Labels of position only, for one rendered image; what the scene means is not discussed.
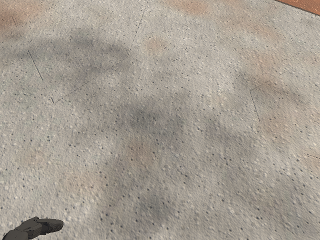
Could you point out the robot left hand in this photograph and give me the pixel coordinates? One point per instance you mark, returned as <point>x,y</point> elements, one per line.
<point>34,227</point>

